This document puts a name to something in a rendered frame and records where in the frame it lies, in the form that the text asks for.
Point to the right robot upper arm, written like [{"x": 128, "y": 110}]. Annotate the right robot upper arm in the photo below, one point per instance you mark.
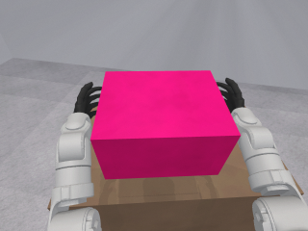
[{"x": 280, "y": 213}]

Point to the robot left hand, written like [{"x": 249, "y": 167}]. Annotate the robot left hand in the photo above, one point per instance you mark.
[{"x": 84, "y": 98}]

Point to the robot left forearm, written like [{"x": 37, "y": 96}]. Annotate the robot left forearm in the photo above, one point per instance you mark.
[{"x": 73, "y": 165}]

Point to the left robot upper arm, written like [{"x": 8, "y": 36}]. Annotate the left robot upper arm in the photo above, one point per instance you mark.
[{"x": 82, "y": 219}]

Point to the robot right forearm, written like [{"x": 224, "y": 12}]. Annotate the robot right forearm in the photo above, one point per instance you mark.
[{"x": 267, "y": 174}]

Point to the carton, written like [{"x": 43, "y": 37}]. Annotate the carton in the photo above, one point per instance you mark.
[{"x": 166, "y": 123}]

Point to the robot right hand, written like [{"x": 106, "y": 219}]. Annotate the robot right hand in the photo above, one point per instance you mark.
[{"x": 234, "y": 98}]

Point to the pedestal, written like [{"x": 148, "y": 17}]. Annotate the pedestal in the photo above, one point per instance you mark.
[{"x": 221, "y": 202}]

